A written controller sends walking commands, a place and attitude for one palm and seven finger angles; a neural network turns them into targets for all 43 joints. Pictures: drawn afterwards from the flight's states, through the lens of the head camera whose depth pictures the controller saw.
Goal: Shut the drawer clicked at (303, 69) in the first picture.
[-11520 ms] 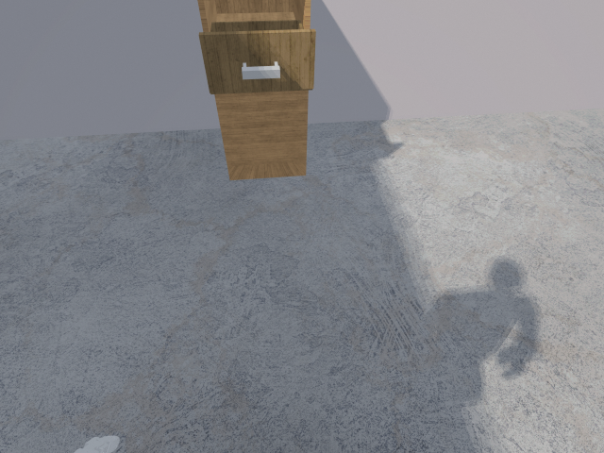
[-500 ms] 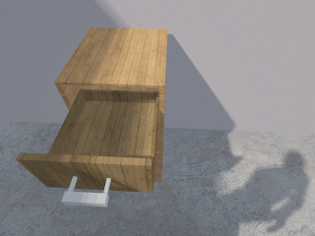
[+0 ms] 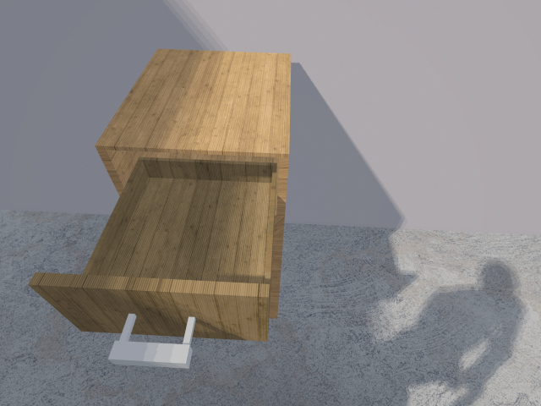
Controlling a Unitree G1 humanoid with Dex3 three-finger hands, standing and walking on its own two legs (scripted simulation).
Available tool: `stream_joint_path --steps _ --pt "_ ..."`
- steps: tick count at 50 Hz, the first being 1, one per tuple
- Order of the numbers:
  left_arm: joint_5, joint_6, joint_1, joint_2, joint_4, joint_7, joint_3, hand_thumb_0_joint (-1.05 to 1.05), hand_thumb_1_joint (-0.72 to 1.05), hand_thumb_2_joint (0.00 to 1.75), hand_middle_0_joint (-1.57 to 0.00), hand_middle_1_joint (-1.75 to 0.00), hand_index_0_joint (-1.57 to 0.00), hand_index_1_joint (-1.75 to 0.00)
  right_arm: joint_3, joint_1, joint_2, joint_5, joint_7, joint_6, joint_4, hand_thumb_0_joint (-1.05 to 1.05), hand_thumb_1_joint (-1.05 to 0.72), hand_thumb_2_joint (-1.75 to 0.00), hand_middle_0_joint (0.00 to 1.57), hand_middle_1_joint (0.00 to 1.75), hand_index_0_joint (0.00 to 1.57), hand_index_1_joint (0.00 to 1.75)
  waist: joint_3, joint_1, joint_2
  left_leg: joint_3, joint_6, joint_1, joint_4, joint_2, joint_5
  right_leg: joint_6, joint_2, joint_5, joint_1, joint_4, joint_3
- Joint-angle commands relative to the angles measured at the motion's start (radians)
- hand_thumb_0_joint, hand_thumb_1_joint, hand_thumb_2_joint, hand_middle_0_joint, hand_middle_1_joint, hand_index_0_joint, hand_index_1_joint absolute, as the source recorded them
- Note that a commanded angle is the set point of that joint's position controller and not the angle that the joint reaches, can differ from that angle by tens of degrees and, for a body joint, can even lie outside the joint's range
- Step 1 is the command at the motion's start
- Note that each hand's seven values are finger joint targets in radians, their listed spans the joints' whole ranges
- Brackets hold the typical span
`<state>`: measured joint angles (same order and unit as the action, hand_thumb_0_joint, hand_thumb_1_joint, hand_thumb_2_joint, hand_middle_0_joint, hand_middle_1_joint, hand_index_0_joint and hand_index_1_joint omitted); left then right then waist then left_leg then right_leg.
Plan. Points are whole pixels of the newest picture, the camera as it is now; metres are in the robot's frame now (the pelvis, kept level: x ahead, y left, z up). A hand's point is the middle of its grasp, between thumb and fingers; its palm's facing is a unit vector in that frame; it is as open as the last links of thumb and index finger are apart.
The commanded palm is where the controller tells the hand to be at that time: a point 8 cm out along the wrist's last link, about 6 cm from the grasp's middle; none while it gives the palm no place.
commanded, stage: look again from close up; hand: left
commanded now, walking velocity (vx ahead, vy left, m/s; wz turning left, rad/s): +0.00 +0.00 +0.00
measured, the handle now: (156, 338) +0.22 +0.20 -0.04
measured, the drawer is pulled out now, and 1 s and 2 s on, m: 0.30 0.29 0.29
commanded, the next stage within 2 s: raise the hand and make a fist in 0.32 s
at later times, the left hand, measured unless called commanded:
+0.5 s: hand out of the picture +0.04 +0.19 -0.15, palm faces +0.14 -0.96 -0.23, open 7.2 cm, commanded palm +0.09 +0.21 -0.06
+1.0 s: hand out of the picture +0.10 +0.16 -0.02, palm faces +0.15 -0.99 -0.09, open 5.7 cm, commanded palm +0.06 +0.21 -0.02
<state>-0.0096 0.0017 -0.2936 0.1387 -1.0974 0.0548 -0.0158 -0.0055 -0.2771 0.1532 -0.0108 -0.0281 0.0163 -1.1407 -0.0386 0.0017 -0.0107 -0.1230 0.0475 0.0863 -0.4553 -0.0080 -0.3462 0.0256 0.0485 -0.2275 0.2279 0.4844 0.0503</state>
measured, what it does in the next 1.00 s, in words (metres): lowers itself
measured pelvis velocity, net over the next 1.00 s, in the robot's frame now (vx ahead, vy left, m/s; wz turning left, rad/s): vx -0.03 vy -0.04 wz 0.09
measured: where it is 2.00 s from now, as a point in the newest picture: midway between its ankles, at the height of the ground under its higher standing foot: outside the picture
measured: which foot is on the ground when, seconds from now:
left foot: down 0.00-1.00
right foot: down 0.00-1.00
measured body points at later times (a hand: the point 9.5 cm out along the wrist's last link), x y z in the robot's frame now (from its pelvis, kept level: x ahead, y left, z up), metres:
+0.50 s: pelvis +0.00 +0.00 +0.00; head +0.01 +0.00 +0.45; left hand +0.03 +0.24 -0.13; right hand +0.00 -0.22 -0.15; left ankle -0.06 +0.08 -0.74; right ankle +0.02 -0.14 -0.74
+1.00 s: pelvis -0.03 -0.04 -0.07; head +0.01 -0.02 +0.37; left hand +0.09 +0.21 -0.01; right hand +0.22 -0.23 -0.11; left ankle -0.06 +0.08 -0.74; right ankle +0.02 -0.14 -0.74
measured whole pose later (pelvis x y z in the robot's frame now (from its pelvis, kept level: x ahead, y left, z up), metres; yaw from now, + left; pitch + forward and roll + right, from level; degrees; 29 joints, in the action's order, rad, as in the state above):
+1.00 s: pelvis -0.03 -0.04 -0.07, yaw +5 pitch +12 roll -2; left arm 0.21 0.50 -0.64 0.20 0.14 -0.23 0.12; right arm 0.01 -0.15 0.21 0.01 -0.01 0.34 -0.52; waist 0.12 0.05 -0.01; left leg 0.02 -0.01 0.74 -1.11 0.05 -0.57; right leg -0.05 0.04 -0.44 0.80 1.03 0.16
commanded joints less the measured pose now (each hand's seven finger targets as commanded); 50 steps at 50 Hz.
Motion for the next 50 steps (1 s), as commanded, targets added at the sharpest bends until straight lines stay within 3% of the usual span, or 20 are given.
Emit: stream_joint_path --steps 1,20,21,22,23,24,25,27,28,30,31,32,34,35,37,39,45,47,49,50 --pt "-0.005 0.013 -0.067 0.094 0.021 0.002 0.016 0.0 0.9 0.9 -0.2 -0.3 -0.2 -0.3 0.019 -0.07 0.098 0.004 -0.006 0.009 0.009 0.0 -0.9 -0.9 0.2 0.3 0.2 0.3 -0.023 -0.005 0.008 0.124 0.001 0.042 0.103 0.134 0.322 -0.048 0.061 0.207 -0.011 -0.045 -0.068" --pt "-0.006 0.01 -0.093 0.073 0.003 0.002 0.017 0.0 0.9 0.9 -0.2 -0.3 -0.2 -0.3 0.016 -0.107 0.079 0.007 -0.011 0.013 -0.015 0.0 -0.9 -0.9 0.2 0.3 0.2 0.3 -0.051 -0.003 -0.013 0.124 0.004 0.05 0.134 0.141 0.3 -0.044 0.057 0.173 -0.004 -0.051 -0.062" --pt "-0.012 0.024 -0.133 0.117 -0.036 0.031 0.018 0.0 0.9 0.9 -0.2 -0.3 -0.2 -0.3 0.017 -0.017 0.114 0.012 -0.005 0.02 0.079 0.0 -0.9 -0.9 0.2 0.3 0.2 0.3 -0.121 0.019 0.061 0.097 -0.03 0.179 -0.053 0.168 0.541 -0.041 0.101 0.454 0.015 -0.015 -0.087" --pt "0.187 0.225 0.619 0.292 1.527 0.009 0.087 0.0 0.9 0.9 -0.22 -0.32 -0.22 -0.32 0.035 -0.043 0.282 0.062 -0.043 0.173 0.451 0.0 -0.9 -0.9 0.2 0.3 0.2 0.3 0.402 -0.094 -0.143 0.163 -0.076 -0.053 0.057 0.058 0.651 -0.044 -0.014 0.325 -0.11 0.068 -0.025" --pt "0.103 0.157 0.23 0.221 1.294 0.054 0.068 0.0 0.9 0.9 -0.24 -0.34 -0.24 -0.34 0.016 0.055 0.193 0.046 -0.063 0.269 0.392 0.0 -0.9 -0.9 0.2 0.3 0.2 0.3 0.412 -0.011 -0.278 0.141 -0.083 -0.107 0.073 0.092 0.76 -0.071 -0.035 0.07 -0.031 0.131 -0.016" --pt "0.128 0.017 -0.046 0.039 1.134 0.091 -0.032 0.0 0.9 0.9 -0.26 -0.37 -0.26 -0.37 0.032 0.049 0.153 0.065 -0.05 0.313 0.4 0.0 -0.9 -0.9 0.2 0.3 0.2 0.3 0.237 -0.034 -0.235 0.151 -0.121 0.002 0.1 0.104 0.73 -0.044 -0.028 -0.068 0.105 0.176 0.037" --pt "0.142 -0.007 -0.064 -0.062 1.137 0.071 -0.112 0.0 0.9 0.9 -0.28 -0.39 -0.28 -0.39 0.025 0.009 0.166 0.061 -0.04 0.333 0.365 0.0 -0.9 -0.9 0.2 0.3 0.2 0.3 0.119 -0.034 -0.124 0.149 -0.106 0.069 0.078 0.086 0.593 -0.035 -0.03 -0.064 0.143 0.148 0.033" --pt "0.146 0.066 -0.043 0.031 1.217 0.043 -0.033 0.0 0.9 0.9 -0.32 -0.43 -0.32 -0.43 0.051 0.032 0.224 0.034 -0.036 0.372 0.446 0.0 -0.9 -0.9 0.2 0.3 0.2 0.3 0.072 -0.061 0.024 0.175 -0.07 0.199 -0.037 0.049 0.361 -0.041 -0.035 0.016 0.161 0.063 0.045" --pt "0.143 0.111 -0.076 0.017 1.184 0.017 -0.023 0.0 0.9 0.9 -0.34 -0.45 -0.34 -0.45 0.058 0.036 0.231 0.018 -0.028 0.381 0.483 0.0 -0.9 -0.9 0.2 0.3 0.2 0.3 0.065 -0.072 0.151 0.181 -0.062 0.275 -0.089 0.038 0.303 -0.041 -0.036 0.029 0.19 0.071 0.061" --pt "0.154 0.219 -0.338 -0.045 1.067 -0.072 -0.008 0.0 0.9 0.9 -0.38 -0.5 -0.38 -0.5 0.076 0.062 0.212 0.018 0.002 0.383 0.563 0.0 -0.9 -0.9 0.2 0.3 0.2 0.3 0.096 -0.004 0.293 0.151 -0.064 0.39 -0.164 0.023 0.217 -0.046 -0.044 -0.048 0.238 0.147 0.074" --pt "0.179 0.274 -0.335 -0.022 1.085 -0.105 0.021 0.0 0.9 0.9 -0.4 -0.52 -0.4 -0.52 0.078 0.082 0.221 0.017 0.014 0.389 0.605 0.0 -0.9 -0.9 0.2 0.3 0.2 0.3 0.139 0.015 0.281 0.144 -0.06 0.47 -0.203 0.012 0.147 -0.048 -0.038 -0.087 0.253 0.192 0.058" --pt "0.19 0.336 -0.277 0.028 1.231 -0.129 0.054 0.0 0.9 0.9 -0.42 -0.54 -0.42 -0.54 0.083 0.095 0.222 0.011 0.018 0.398 0.653 0.0 -0.9 -0.9 0.2 0.3 0.2 0.3 0.233 0.034 0.181 0.128 -0.056 0.472 -0.226 0.003 0.126 -0.053 -0.033 -0.102 0.232 0.222 0.03" --pt "0.192 0.416 -0.295 0.107 1.404 -0.144 0.117 0.0 0.9 0.9 -0.46 -0.58 -0.46 -0.58 0.079 0.088 0.209 0.008 0.027 0.41 0.687 0.0 -0.9 -0.9 0.2 0.3 0.2 0.3 0.303 0.051 -0.145 0.107 -0.072 0.431 -0.261 0.002 0.166 -0.072 -0.03 -0.07 0.24 0.284 0.012" --pt "0.19 0.444 -0.316 0.131 1.429 -0.144 0.15 0.0 0.9 0.9 -0.48 -0.6 -0.48 -0.6 0.078 0.075 0.199 0.007 0.032 0.404 0.689 0.0 -0.9 -0.9 0.2 0.3 0.2 0.3 0.299 0.043 -0.187 0.117 -0.077 0.434 -0.277 0.005 0.199 -0.078 -0.036 -0.048 0.267 0.304 0.025" --pt "0.192 0.501 -0.301 0.098 1.444 -0.159 0.128 0.0 0.9 0.9 -0.52 -0.65 -0.52 -0.65 0.078 0.084 0.191 0.008 0.038 0.391 0.702 0.0 -0.9 -0.9 0.2 0.3 0.2 0.3 0.249 0.01 -0.116 0.129 -0.062 0.494 -0.331 0.011 0.185 -0.076 -0.043 -0.041 0.341 0.342 0.034" --pt "0.192 0.561 -0.251 0.131 1.514 -0.175 0.154 0.0 0.9 0.9 -0.56 -0.69 -0.56 -0.69 0.083 0.081 0.193 0.011 0.035 0.381 0.715 0.0 -0.9 -0.9 0.2 0.3 0.2 0.3 0.26 -0.006 -0.11 0.136 -0.051 0.534 -0.38 0.011 0.137 -0.078 -0.044 -0.061 0.386 0.37 0.015" --pt "0.212 0.611 -0.261 0.172 1.595 -0.247 0.175 0.0 0.9 0.9 -0.68 -0.82 -0.68 -0.82 0.073 0.089 0.18 0.026 0.011 0.37 0.745 0.0 -0.9 -0.9 0.2 0.3 0.2 0.3 0.355 -0.009 -0.138 0.135 -0.029 0.583 -0.465 0.008 0.088 -0.078 -0.042 -0.083 0.38 0.383 -0.04" --pt "0.231 0.606 -0.265 0.156 1.557 -0.298 0.165 0.0 0.9 0.9 -0.72 -0.86 -0.72 -0.86 0.068 0.105 0.178 0.032 0.009 0.37 0.741 0.0 -0.9 -0.9 0.2 0.3 0.2 0.3 0.331 -0.027 -0.092 0.142 -0.026 0.616 -0.492 0.012 0.097 -0.071 -0.04 -0.056 0.381 0.384 -0.041" --pt "0.252 0.592 -0.287 0.173 1.408 -0.379 0.213 0.0 0.9 0.9 -0.76 -0.91 -0.76 -0.91 0.071 0.123 0.176 0.041 0.005 0.365 0.721 0.0 -0.9 -0.9 0.2 0.3 0.2 0.3 0.286 -0.041 0.014 0.146 -0.028 0.698 -0.535 0.016 0.072 -0.062 -0.034 -0.07 0.372 0.366 -0.07" --pt "0.27 0.562 -0.333 0.169 1.339 -0.42 0.227 0.0 0.9 0.9 -0.78 -0.93 -0.78 -0.93 0.072 0.127 0.173 0.049 0.003 0.358 0.729 0.0 -0.9 -0.9 0.2 0.3 0.2 0.3 0.283 -0.027 0.056 0.14 -0.03 0.738 -0.535 0.011 0.05 -0.054 -0.028 -0.094 0.341 0.349 -0.086"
